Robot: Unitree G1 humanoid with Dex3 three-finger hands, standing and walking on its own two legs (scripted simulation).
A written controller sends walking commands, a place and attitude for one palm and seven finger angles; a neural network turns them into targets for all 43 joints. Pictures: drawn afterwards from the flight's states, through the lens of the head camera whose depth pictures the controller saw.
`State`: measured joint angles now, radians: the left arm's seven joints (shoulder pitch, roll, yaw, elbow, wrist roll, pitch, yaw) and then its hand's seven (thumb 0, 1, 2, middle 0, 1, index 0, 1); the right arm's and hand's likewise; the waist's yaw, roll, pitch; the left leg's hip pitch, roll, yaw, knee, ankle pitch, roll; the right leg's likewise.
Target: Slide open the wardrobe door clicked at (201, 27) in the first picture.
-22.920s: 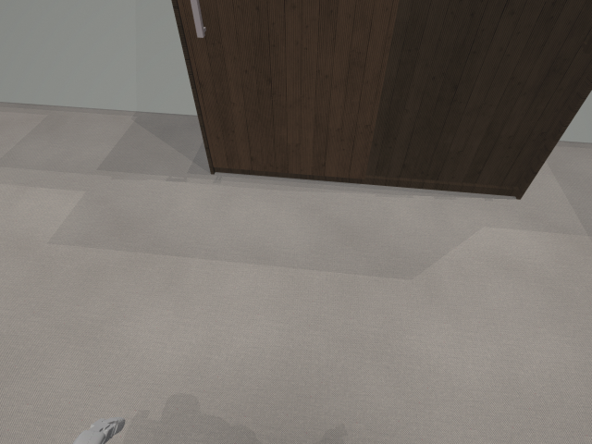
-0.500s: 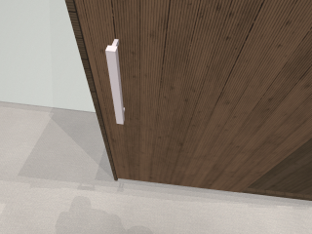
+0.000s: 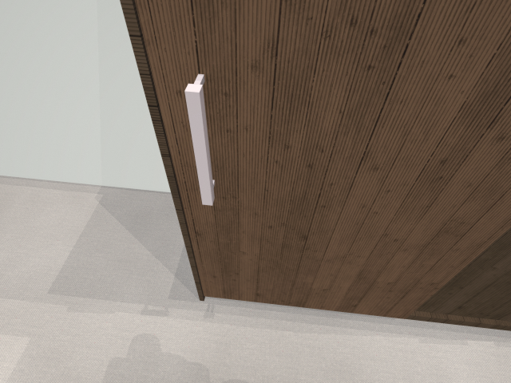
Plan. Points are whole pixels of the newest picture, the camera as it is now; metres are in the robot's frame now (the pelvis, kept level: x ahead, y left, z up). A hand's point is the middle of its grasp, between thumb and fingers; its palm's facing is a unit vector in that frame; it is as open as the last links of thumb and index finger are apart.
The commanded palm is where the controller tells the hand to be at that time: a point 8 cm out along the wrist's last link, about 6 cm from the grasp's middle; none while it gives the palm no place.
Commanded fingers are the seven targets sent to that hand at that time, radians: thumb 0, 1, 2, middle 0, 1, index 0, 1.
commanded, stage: come to a stop and stand still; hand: left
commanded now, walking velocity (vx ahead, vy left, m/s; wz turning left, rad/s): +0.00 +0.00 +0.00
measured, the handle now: (204, 147) +0.50 +0.14 +0.08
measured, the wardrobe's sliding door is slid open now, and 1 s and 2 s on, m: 0.00 0.00 0.00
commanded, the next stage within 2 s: look again from close up in 0.68 s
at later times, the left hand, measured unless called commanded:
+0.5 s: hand out of the picture -0.02 +0.19 -0.18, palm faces +0.04 -0.97 -0.22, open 7.4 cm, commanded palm none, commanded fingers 0.00 0.90 0.90 -0.20 -0.30 -0.20 -0.30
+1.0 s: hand out of the picture -0.06 +0.16 -0.18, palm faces +0.06 -0.99 -0.15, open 7.4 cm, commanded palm none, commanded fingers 0.00 0.90 0.90 -0.20 -0.30 -0.20 -0.30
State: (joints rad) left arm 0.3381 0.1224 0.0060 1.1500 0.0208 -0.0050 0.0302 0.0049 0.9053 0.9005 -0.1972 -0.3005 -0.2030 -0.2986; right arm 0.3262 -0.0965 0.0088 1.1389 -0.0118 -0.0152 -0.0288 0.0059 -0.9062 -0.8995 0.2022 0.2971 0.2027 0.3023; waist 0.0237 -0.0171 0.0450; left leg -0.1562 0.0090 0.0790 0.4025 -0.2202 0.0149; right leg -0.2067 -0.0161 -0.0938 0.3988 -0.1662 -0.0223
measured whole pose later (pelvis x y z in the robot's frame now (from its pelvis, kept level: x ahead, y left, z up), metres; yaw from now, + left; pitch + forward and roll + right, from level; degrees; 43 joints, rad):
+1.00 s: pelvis -0.04 +0.01 -0.01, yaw +1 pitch -2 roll +0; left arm 0.37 0.10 0.00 1.08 0.03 -0.01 0.04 0.00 0.90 0.90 -0.20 -0.30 -0.20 -0.30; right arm 0.37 -0.12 0.00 1.08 -0.01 -0.01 -0.02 0.01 -0.90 -0.90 0.20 0.30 0.20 0.30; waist 0.00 0.00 0.01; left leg -0.25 -0.02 0.08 0.48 -0.21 0.04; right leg -0.29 -0.04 -0.07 0.47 -0.15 -0.01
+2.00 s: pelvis -0.01 +0.02 +0.00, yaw +0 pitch -2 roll +0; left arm 0.34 0.11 0.00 1.08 0.02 -0.01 0.04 0.00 0.90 0.90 -0.20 -0.30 -0.20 -0.30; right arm 0.32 -0.11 0.00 1.10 -0.01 -0.02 -0.02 0.01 -0.91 -0.90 0.20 0.30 0.20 0.30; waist 0.01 -0.01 0.03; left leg -0.19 -0.02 0.09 0.44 -0.22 0.05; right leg -0.24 -0.04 -0.07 0.43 -0.16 0.00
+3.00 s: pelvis +0.00 +0.00 -0.05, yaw +1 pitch +6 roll +1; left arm 0.43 0.16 0.09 0.10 -0.19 -0.46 -0.25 0.01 0.64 0.78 -0.22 -0.47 -0.22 -0.47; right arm 0.17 -0.26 -0.06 0.52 0.01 -0.24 0.01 0.02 -0.91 -0.90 0.20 0.30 0.20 0.30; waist -0.02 -0.06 -0.09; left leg -0.54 0.01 0.07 0.88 -0.44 0.02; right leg -0.60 -0.02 -0.06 0.89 -0.40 -0.03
